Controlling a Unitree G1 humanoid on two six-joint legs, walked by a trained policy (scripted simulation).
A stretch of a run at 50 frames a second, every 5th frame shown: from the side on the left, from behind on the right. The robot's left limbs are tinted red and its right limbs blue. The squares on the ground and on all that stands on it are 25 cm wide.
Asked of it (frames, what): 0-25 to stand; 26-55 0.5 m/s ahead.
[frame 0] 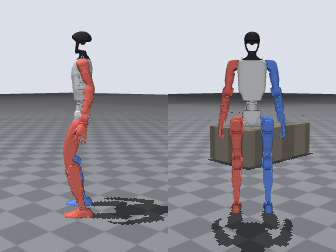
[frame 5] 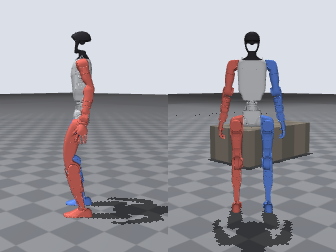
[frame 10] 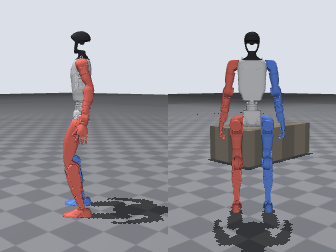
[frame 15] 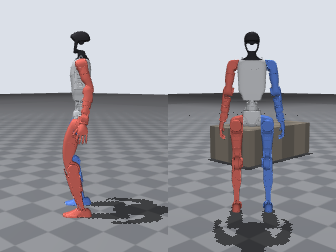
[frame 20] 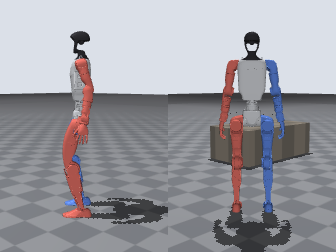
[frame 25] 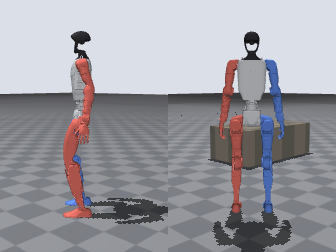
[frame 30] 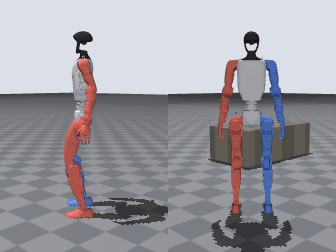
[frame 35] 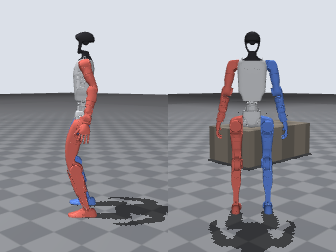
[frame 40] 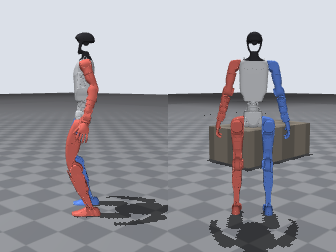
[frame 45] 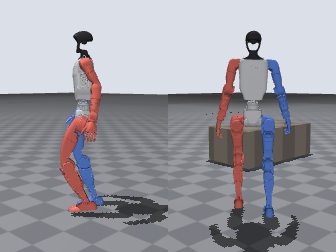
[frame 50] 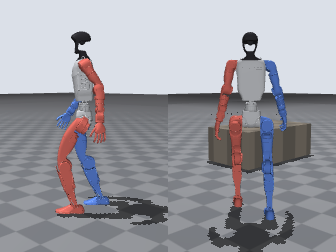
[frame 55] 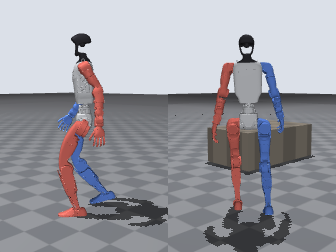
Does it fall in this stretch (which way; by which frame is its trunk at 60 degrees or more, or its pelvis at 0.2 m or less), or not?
no
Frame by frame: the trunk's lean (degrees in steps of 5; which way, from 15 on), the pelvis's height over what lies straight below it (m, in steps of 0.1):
0: 0, 0.8
5: 0, 0.8
10: 0, 0.8
15: 0, 0.8
20: 0, 0.8
25: 0, 0.8
30: 0, 0.8
35: 0, 0.8
40: 5, 0.8
45: 0, 0.8
50: 0, 0.8
55: 5, 0.8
